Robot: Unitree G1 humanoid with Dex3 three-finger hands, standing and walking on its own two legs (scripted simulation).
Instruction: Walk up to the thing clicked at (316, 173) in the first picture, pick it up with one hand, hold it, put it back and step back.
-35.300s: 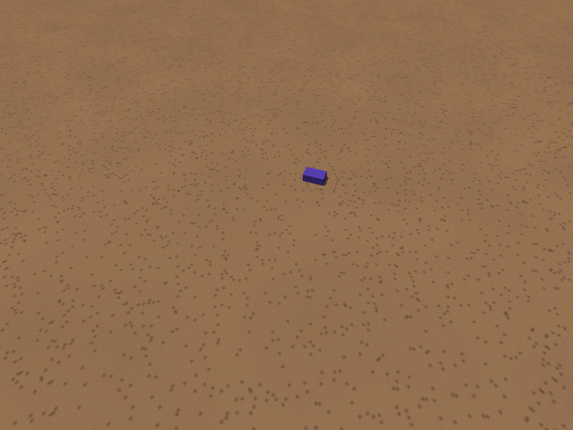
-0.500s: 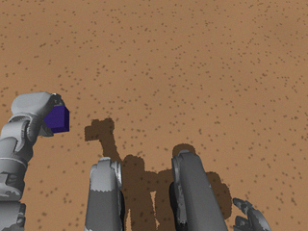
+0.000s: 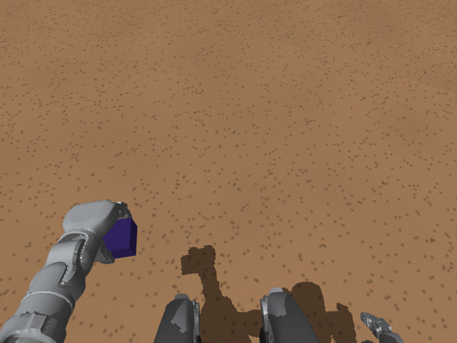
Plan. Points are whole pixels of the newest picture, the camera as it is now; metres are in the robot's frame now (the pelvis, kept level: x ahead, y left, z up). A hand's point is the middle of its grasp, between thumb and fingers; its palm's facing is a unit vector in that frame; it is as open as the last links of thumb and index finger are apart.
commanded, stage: lift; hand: left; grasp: from above
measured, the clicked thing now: (106, 240) +0.35 +0.25 -0.11
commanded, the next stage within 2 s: hold in 0.48 s
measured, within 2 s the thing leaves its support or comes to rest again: neither
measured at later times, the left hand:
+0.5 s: hand (91, 211) +0.36 +0.23 +0.02, palm faces -0.46 -0.08 -0.88, open 9.3 cm
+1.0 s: hand (89, 192) +0.37 +0.22 +0.06, palm faces -0.46 -0.06 -0.88, open 9.3 cm
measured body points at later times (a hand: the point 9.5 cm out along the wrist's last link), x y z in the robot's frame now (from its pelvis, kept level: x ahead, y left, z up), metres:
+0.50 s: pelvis +0.04 +0.01 +0.09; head +0.09 +0.00 +0.54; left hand +0.38 +0.24 +0.07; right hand +0.13 -0.25 -0.04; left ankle +0.07 +0.13 -0.60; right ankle +0.07 -0.13 -0.60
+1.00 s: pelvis +0.07 +0.00 +0.11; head +0.09 -0.01 +0.56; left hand +0.39 +0.22 +0.11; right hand +0.18 -0.26 -0.01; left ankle +0.07 +0.13 -0.60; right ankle +0.07 -0.14 -0.60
